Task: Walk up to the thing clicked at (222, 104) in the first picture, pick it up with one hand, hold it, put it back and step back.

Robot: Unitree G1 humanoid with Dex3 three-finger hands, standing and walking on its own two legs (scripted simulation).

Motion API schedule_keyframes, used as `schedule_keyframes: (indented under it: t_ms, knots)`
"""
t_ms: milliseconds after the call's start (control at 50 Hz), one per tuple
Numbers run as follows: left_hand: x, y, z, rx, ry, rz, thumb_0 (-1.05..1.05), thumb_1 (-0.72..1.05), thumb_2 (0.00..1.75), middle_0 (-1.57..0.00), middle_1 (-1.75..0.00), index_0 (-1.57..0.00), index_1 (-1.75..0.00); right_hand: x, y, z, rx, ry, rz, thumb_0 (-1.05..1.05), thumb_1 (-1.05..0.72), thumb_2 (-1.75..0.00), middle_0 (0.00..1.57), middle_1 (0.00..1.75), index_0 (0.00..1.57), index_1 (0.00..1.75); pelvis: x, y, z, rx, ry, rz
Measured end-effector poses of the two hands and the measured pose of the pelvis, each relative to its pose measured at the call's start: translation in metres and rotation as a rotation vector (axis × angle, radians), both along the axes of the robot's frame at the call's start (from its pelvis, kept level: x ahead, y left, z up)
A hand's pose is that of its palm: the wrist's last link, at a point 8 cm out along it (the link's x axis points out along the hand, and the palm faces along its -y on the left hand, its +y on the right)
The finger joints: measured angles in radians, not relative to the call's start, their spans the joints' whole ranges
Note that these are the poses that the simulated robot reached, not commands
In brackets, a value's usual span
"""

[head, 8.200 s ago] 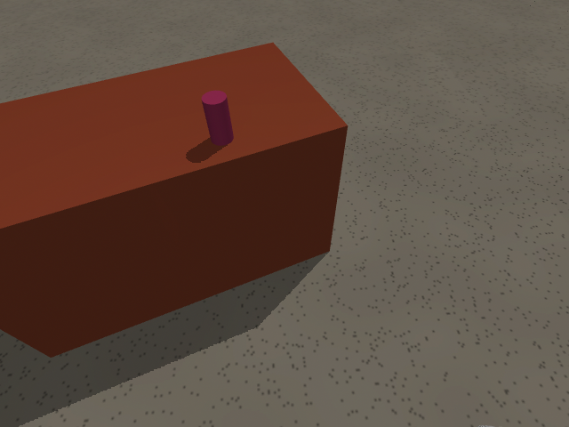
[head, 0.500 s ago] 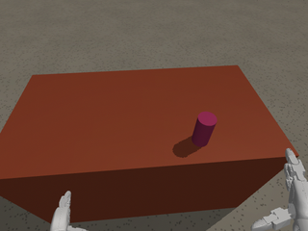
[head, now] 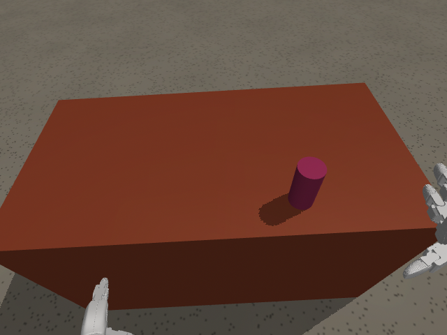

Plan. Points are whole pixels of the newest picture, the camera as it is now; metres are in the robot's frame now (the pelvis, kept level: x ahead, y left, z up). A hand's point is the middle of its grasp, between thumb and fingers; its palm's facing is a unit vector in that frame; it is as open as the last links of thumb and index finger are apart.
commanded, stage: go down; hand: right
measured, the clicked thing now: (305, 184) +0.43 -0.16 -0.06
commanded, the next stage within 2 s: none
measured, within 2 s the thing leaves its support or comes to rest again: neither
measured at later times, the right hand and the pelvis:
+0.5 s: hand (427, 209) +0.30 -0.32 +0.06, palm faces +0.14 +0.99 -0.04, open 17.3 cm; pelvis +0.01 +0.00 +0.00, yaw -1 degrees
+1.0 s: hand (432, 190) +0.33 -0.34 +0.07, palm faces +0.09 +1.00 +0.00, open 17.4 cm; pelvis +0.00 +0.00 -0.02, yaw +0 degrees
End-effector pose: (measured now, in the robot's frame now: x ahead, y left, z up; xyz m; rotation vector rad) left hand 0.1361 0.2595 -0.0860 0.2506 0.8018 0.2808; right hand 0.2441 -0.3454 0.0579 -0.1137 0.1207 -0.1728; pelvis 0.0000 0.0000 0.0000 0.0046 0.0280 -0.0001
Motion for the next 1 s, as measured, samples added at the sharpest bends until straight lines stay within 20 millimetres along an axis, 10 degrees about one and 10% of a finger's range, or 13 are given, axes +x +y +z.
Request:
schedule_keyframes:
  t_ms: [280, 1000]
  knots:
    - [0.023, -0.010, 0.010, 0.040, -0.052, -0.021, -0.01, -0.53, 0.05, -0.05, -0.05, -0.06, -0.05, 0.008, -0.010, -0.001, 0.027, -0.038, 0.012, -0.02, 0.52, -0.04, 0.05, 0.05, 0.05, 0.05, 0.012, -0.006, -0.002, 0.011, 0.018, -0.007]
    - [0.004, 0.000, 0.006, 0.094, -0.079, -0.027, -0.01, -0.52, 0.05, -0.05, -0.06, -0.06, -0.05, 0.060, -0.043, 0.009, 0.115, -0.089, 0.078, -0.02, 0.52, -0.04, 0.06, 0.04, 0.05, 0.05, 0.000, -0.003, -0.018, 0.022, 0.107, -0.005]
